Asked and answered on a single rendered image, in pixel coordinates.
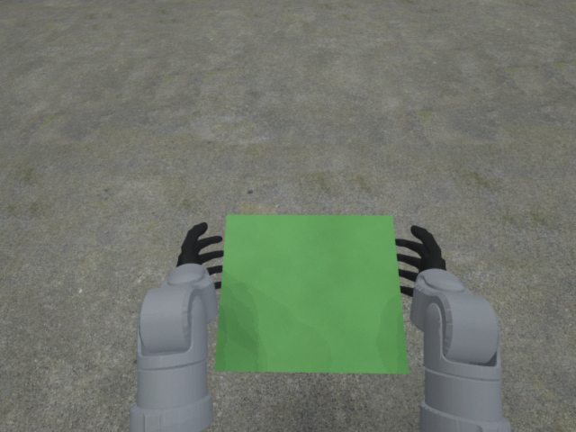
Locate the robot left forearm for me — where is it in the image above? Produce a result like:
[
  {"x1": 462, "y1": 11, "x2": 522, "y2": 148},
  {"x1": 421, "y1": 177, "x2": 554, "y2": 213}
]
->
[{"x1": 129, "y1": 264, "x2": 219, "y2": 432}]

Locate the left robot hand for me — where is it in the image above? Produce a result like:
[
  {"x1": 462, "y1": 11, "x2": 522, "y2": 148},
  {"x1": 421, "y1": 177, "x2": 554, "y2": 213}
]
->
[{"x1": 176, "y1": 222, "x2": 224, "y2": 289}]

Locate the robot right forearm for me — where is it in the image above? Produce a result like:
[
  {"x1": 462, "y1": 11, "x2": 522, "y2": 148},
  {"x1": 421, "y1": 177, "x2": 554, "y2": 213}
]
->
[{"x1": 409, "y1": 269, "x2": 511, "y2": 432}]

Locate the carton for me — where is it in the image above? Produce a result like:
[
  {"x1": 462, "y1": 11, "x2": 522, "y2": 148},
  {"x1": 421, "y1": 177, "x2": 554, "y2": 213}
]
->
[{"x1": 214, "y1": 215, "x2": 409, "y2": 374}]

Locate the right robot hand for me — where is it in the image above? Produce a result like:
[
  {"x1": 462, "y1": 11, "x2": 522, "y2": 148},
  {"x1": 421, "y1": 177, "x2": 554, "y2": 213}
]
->
[{"x1": 395, "y1": 225, "x2": 446, "y2": 297}]

